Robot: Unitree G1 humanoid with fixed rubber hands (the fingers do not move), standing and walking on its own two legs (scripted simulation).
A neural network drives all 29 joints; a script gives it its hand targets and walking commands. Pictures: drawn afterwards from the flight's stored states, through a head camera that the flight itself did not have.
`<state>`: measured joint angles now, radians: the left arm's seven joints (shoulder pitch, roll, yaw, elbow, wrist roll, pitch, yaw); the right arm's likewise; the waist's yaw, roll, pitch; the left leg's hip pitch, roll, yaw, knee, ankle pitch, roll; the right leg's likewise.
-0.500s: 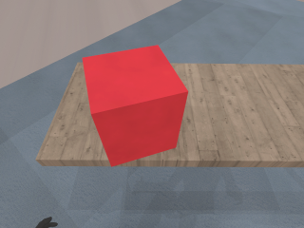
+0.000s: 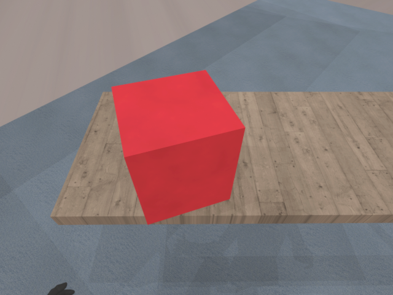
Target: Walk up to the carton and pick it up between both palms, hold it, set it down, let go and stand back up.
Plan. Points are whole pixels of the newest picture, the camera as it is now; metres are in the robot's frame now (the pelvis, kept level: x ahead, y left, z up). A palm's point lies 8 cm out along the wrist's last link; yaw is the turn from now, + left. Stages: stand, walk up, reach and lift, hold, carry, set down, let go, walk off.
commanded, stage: walk up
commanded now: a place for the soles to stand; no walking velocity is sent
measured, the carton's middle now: (176, 148) +0.43 +0.06 +0.06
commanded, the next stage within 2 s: reach and lift in 0.52 s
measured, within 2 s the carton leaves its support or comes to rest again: neither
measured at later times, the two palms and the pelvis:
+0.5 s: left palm out of the picture +0.13 +0.31 -0.09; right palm out of the picture +0.08 -0.31 -0.09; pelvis +0.00 +0.01 +0.00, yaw +0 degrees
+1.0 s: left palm (70, 290) +0.17 +0.25 -0.06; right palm out of the picture +0.14 -0.31 -0.07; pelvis +0.00 -0.01 +0.00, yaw +0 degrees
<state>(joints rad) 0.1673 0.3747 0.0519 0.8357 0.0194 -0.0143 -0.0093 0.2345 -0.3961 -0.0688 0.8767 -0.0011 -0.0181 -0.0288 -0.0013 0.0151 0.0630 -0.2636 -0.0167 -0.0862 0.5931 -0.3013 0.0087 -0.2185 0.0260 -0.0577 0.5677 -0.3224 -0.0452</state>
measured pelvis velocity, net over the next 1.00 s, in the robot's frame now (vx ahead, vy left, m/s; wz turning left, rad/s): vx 0.00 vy -0.01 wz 0.00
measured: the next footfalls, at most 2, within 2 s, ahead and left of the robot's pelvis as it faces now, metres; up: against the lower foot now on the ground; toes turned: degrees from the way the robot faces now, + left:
none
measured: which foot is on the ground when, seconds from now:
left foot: down 0.00-1.00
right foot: down 0.00-1.00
